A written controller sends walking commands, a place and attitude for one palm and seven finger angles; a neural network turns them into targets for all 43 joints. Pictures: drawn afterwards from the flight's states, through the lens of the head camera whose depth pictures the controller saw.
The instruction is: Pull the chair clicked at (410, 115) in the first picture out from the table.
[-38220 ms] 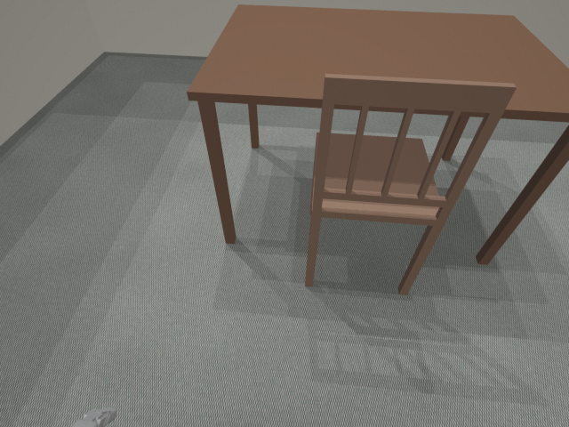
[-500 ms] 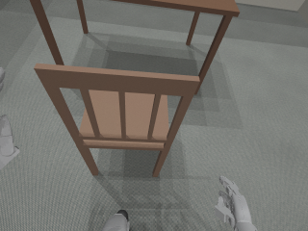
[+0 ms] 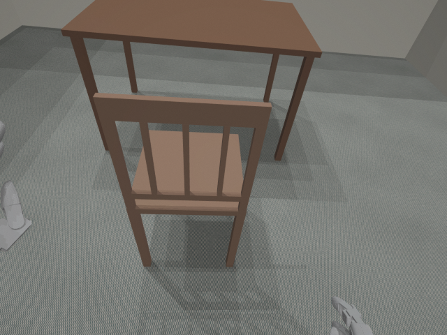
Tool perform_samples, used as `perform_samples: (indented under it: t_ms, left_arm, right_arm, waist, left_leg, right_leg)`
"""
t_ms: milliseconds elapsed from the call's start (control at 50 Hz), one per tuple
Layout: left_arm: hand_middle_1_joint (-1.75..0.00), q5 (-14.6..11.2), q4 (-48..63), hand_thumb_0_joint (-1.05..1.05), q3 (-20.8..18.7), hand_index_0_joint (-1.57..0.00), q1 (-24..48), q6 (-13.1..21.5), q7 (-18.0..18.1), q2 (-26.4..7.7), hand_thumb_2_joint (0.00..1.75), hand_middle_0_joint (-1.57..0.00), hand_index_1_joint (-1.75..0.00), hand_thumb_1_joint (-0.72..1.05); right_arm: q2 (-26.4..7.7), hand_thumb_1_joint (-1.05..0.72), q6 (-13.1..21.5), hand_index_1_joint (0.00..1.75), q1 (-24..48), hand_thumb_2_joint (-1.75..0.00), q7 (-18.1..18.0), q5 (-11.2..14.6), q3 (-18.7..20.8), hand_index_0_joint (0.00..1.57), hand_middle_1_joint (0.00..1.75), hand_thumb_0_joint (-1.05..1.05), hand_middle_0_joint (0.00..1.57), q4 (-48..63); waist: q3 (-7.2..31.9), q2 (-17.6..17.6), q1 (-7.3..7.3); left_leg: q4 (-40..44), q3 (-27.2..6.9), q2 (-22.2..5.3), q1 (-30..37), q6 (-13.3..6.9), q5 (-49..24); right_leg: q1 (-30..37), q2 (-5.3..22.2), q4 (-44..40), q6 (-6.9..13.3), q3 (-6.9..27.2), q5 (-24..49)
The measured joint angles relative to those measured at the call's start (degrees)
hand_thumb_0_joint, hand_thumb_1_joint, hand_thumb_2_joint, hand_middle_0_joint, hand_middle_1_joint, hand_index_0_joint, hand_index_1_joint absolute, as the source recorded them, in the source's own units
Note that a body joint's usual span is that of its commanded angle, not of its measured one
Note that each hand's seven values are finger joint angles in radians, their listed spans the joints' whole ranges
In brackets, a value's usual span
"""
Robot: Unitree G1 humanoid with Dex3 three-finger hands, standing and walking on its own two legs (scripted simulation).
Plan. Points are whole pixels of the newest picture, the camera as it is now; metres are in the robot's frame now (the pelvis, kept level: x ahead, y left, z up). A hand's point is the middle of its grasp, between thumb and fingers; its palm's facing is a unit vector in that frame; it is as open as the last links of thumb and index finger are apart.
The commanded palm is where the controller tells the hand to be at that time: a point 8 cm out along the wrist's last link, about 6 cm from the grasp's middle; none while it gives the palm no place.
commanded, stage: stop stepping back and stand still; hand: left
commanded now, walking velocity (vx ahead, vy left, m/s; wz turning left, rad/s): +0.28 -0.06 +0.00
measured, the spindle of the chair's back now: (186, 162) +0.59 +0.11 -0.08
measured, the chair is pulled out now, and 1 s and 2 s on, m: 0.57 0.57 0.57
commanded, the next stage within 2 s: let the arm hang, fingers relaxed in 1.10 s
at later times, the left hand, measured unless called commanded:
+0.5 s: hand out of the picture +0.18 +0.28 +0.21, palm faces +0.35 -0.78 -0.52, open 7.5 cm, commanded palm +0.12 +0.34 +0.18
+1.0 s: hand (4, 226) +0.20 +0.27 +0.19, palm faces +0.38 -0.74 -0.55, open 7.4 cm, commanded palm +0.14 +0.31 +0.18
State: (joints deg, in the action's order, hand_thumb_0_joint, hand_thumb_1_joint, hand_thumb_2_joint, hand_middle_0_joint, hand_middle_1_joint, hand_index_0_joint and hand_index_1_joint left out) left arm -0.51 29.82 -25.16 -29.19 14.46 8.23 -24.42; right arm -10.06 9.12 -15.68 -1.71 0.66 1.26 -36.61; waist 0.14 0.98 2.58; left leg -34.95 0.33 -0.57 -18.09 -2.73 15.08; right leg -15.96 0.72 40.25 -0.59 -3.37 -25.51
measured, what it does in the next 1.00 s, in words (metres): steps on the spot: left foot, then right foot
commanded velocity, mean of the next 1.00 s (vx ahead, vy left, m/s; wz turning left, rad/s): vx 0.05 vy -0.04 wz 0.00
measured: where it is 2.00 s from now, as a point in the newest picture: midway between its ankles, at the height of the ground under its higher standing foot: outside the picture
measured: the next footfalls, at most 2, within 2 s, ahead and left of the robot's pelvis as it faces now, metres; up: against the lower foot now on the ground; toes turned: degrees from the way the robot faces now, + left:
left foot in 0.28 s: +0.01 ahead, +0.11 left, +0.00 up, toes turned +1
right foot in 0.60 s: +0.03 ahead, -0.09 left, +0.00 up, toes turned -5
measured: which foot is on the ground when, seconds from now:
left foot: down 0.00-0.10, up 0.12-0.26, down 0.28-1.00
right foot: down 0.00-0.28, up 0.30-0.58, down 0.60-1.00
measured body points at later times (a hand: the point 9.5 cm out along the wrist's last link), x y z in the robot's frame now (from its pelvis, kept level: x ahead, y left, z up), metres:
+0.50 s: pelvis -0.02 +0.04 +0.01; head -0.01 +0.07 +0.46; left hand +0.15 +0.32 +0.23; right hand +0.11 -0.19 -0.07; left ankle -0.03 +0.11 -0.73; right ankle -0.01 -0.09 -0.70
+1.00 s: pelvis -0.01 +0.01 +0.01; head +0.02 +0.01 +0.46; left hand +0.17 +0.31 +0.22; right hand +0.16 -0.24 -0.07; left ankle -0.03 +0.11 -0.73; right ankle -0.01 -0.09 -0.73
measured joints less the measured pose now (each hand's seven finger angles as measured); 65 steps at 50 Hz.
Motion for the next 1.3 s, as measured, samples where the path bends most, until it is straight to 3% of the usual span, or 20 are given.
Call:
perform_samples:
  t_ms: [60,120,160,200,220,280,340,400,440,500,600,680,780,860,960,1040,1200,1220,1240,1300]
  left_arm:
    - [-0.3,0.0,1.5,0.02,-1.5,-0.21,-2.5,1.8,-0.5,-2.5,0.9,-0.21,-0.3,0.89]
    - [-0.3,-0.1,-1.2,0.01,-1.4,-0.21,-2.4,1.7,-1.6,-3.8,0.9,-0.21,-0.3,0.89]
    - [-0.3,-0.6,-3.2,0.01,-1.3,-0.21,-2.4,0.9,-1.8,-3.5,0.9,-0.22,-0.3,0.89]
    - [-0.3,-1.1,-5.0,0.01,-1.5,-0.21,-2.3,-0.3,-1.7,-1.7,0.9,-0.22,-0.3,0.88]
    - [-0.3,-1.2,-5.7,0.01,-1.4,-0.21,-1.9,-1.1,-1.4,-0.6,0.9,-0.22,-0.3,0.89]
    - [-0.3,-1.0,-5.2,0.01,0.2,-0.21,0.4,-2.7,0.2,2.1,0.9,-0.21,-0.3,0.89]
    - [-0.3,-0.5,-2.5,0.02,1.9,-0.2,2.5,-3.2,1.3,3.3,0.9,-0.21,-0.3,0.89]
    - [-0.3,-0.3,1.7,0.02,2.4,-0.2,1.3,-2.7,0.6,0.9,0.9,-0.21,-0.3,0.89]
    - [-0.3,-0.5,4.8,0.02,1.1,-0.21,-0.6,-1.3,0.1,-2.0,0.9,-0.21,-0.3,0.89]
    - [-0.3,-1.3,6.8,0.02,-3.0,-0.21,-4.9,1.1,-0.2,-5.6,0.9,-0.21,-0.3,0.89]
    - [-0.3,-2.5,0.0,0.01,-5.9,-0.21,-6.6,0.8,-0.9,-7.8,0.9,-0.21,-0.3,0.89]
    - [-0.3,-3.0,-7.4,0.01,-2.2,-0.21,-3.6,-1.8,-1.0,-2.7,0.9,-0.21,-0.3,0.89]
    - [-0.3,-2.4,-4.5,0.02,3.6,-0.2,-4.2,-4.2,-0.4,2.8,0.9,-0.21,-0.3,0.89]
    - [-0.3,-1.7,1.0,0.02,4.7,-0.21,-4.7,-3.0,0.1,1.7,0.9,-0.22,-0.3,0.89]
    - [-0.3,-2.2,0.8,0.02,-0.4,-0.21,-4.5,-0.6,0.8,-2.4,0.9,-0.22,-0.3,0.88]
    - [-0.3,-2.9,-4.0,0.02,-1.5,-0.21,-4.7,-0.9,0.8,-2.4,0.9,-0.22,-0.3,0.89]
    - [-0.3,-2.4,-5.5,0.02,4.7,-0.21,-4.9,-4.3,0.5,2.4,0.9,-0.21,-0.3,0.89]
    - [-0.3,-1.1,-7.5,0.02,6.1,-0.21,-3.4,-3.4,-0.3,2.3,0.9,-0.21,-0.3,0.89]
    - [-0.3,0.2,-12.0,0.01,8.3,-0.2,-0.7,-3.6,-1.8,2.3,0.9,-0.21,-0.3,0.89]
    - [-0.3,1.9,-31.3,0.01,15.2,-0.2,7.0,-9.7,-5.3,5.7,0.9,-0.2,-0.3,0.9]
  right_arm:
    - [-0.1,-0.91,-1.1,0.3,0.9,-0.9,0.6,0.1,-0.9,0.2,0.3,0.02,0.21,1.6]
    - [-0.9,-0.9,-3.6,0.3,1.8,-0.9,0.5,0.5,-0.5,0.21,0.3,0.01,0.21,1.1]
    - [-0.9,-0.9,-5.3,0.3,1.6,-0.9,0.6,1.0,-0.3,0.21,0.3,0.01,0.21,-0.2]
    - [-0.6,-0.91,-6.6,0.3,1.0,-0.9,0.5,1.1,-0.6,0.21,0.3,0.01,0.21,-1.1]
    - [-0.5,-0.91,-6.9,0.3,0.5,-0.9,0.3,0.9,-0.9,0.21,0.3,0.02,0.21,-1.1]
    - [-1.6,-0.9,-5.0,0.3,-0.7,-0.9,-0.9,0.3,-1.3,0.21,0.3,0.02,0.21,0.1]
    - [-0.5,-0.91,-2.7,0.3,0.9,-0.9,-1.8,-0.4,-0.9,0.21,0.3,0.02,0.21,-0.4]
    - [1.3,-0.91,-1.1,0.3,0.8,-0.9,-0.9,-0.6,-1.0,0.2,0.3,0.02,0.21,-0.2]
    - [2.0,-0.91,-0.8,0.3,0.3,-0.9,-0.1,-0.4,-1.3,0.2,0.3,0.02,0.21,0.3]
    - [2.1,-0.9,-1.6,0.3,-0.1,-0.9,0.5,-0.1,-1.6,0.21,0.3,0.02,0.21,1.4]
    - [1.7,-0.9,-3.0,0.3,0.7,-0.9,0.2,0.3,-1.6,0.21,0.3,0.01,0.21,1.3]
    - [0.5,-0.9,-3.4,0.3,2.8,-0.9,-0.4,0.6,-1.2,0.21,0.3,0.01,0.21,-1.1]
    - [-0.3,-0.91,-3.2,0.3,2.7,-0.9,-1.2,0.7,-0.6,0.21,0.3,0.02,0.21,-0.9]
    - [-1.3,-0.91,-2.8,0.3,2.9,-0.9,-1.8,0.6,0.0,0.21,0.3,0.02,0.21,0.1]
    - [-2.3,-0.91,-3.5,0.3,4.5,-0.9,-1.9,0.9,0.7,0.2,0.3,0.02,0.21,1.6]
    - [-2.9,-0.91,-4.3,0.3,5.3,-0.9,-1.6,1.5,0.9,0.2,0.3,0.01,0.2,2.1]
    - [-2.6,-0.91,-4.8,0.3,4.1,-0.9,-1.9,1.2,0.4,0.2,0.3,0.01,0.21,1.2]
    - [-2.9,-0.91,-3.9,0.3,4.0,-0.9,-0.8,0.9,0.6,0.2,0.3,0.01,0.2,0.4]
    - [-3.5,-0.91,-3.6,0.3,4.0,-0.9,0.5,0.4,0.9,0.2,0.3,0.01,0.2,-0.8]
    - [-4.8,-0.91,-5.9,0.3,5.1,-0.9,2.3,-0.9,0.8,0.2,0.3,0.01,0.2,-4.6]
  waist:
    - [-0.1,-1.6,-0.62]
    - [-1.0,-5.4,-0.55]
    - [-0.2,-4.6,-2.22]
    - [1.0,-2.3,-3.51]
    - [1.6,-1.1,-3.67]
    - [1.7,0.3,-2.96]
    - [-1.8,3.4,-3.13]
    - [-2.3,3.1,-0.81]
    - [-2.2,2.1,-0.16]
    - [-1.7,0.0,-0.55]
    - [-1.6,-1.5,-1.28]
    - [-2.8,-3.2,-1.29]
    - [-3.4,-1.4,-2.01]
    - [-3.6,-0.4,-2.41]
    - [-3.1,-1.5,-1.8]
    - [-2.3,-2.9,-1.17]
    - [-3.0,-2.4,-2.2]
    - [-2.7,-2.4,-2.39]
    - [-2.2,-2.7,-2.69]
    - [-0.7,-4.2,-2.68]
  left_leg:
    - [-3.4,0.2,-0.4,-3.3,0.0,0.8]
    - [-12.1,-1.9,-0.8,-7.1,0.0,9.5]
    - [-22.1,-1.5,0.3,-9.5,0.7,11.1]
    - [-26.8,-0.3,0.8,-9.4,0.7,10.2]
    - [-24.6,0.4,0.6,-7.8,0.4,10.0]
    - [-6.5,0.6,-0.4,-0.3,-0.1,9.0]
    - [-5.8,2.8,1.6,1.2,-0.7,7.2]
    - [-1.5,1.3,1.6,2.9,-0.9,4.4]
    - [1.8,0.3,0.9,3.8,-0.8,2.5]
    - [5.1,0.6,-0.2,4.5,-0.6,1.1]
    - [5.1,1.7,0.7,4.4,-0.3,1.6]
    - [5.8,1.7,0.5,5.6,0.0,1.6]
    - [8.5,1.7,0.8,7.7,0.6,0.6]
    - [9.0,1.1,0.6,8.1,1.2,0.5]
    - [9.5,1.0,0.1,8.4,1.7,0.4]
    - [10.2,1.3,0.0,8.7,1.8,0.1]
    - [11.1,1.4,0.0,9.5,1.8,-0.5]
    - [9.9,1.1,0.3,8.1,1.8,-0.5]
    - [8.5,0.7,0.6,6.5,1.7,-0.1]
    - [4.9,0.3,1.7,3.1,1.2,1.2]
  right_leg:
    - [2.7,-0.9,-8.1,0.8,-1.9,5.5]
    - [1.8,-1.7,-6.3,0.8,-3.9,8.3]
    - [0.8,-1.0,-4.9,1.0,-3.0,7.4]
    - [-0.1,0.0,-4.6,1.3,-1.3,7.3]
    - [-0.6,0.7,-4.4,1.4,-0.9,7.0]
    - [-3.0,2.4,-0.9,1.8,-1.8,4.8]
    - [-6.6,1.9,10.5,2.2,2.1,-2.0]
    - [-8.8,-0.5,17.5,1.7,1.7,-0.5]
    - [-7.9,-1.2,12.9,1.5,0.1,1.1]
    - [-4.7,-1.6,0.7,1.6,-1.7,3.8]
    - [3.9,-1.2,-17.3,1.9,-2.0,13.3]
    - [4.9,-1.4,-18.0,0.9,-1.9,14.9]
    - [5.7,-1.0,-17.6,1.4,-1.9,13.6]
    - [6.2,-1.3,-17.8,2.0,-2.5,13.3]
    - [6.5,-1.8,-18.6,2.5,-2.5,13.5]
    - [6.6,-1.9,-19.0,2.6,-2.2,13.7]
    - [7.1,-1.9,-19.4,2.6,-2.1,14.1]
    - [5.9,-1.6,-18.2,2.6,-2.4,13.8]
    - [4.1,-1.2,-16.1,2.6,-2.8,13.1]
    - [0.1,0.2,-10.7,2.3,-3.2,10.6]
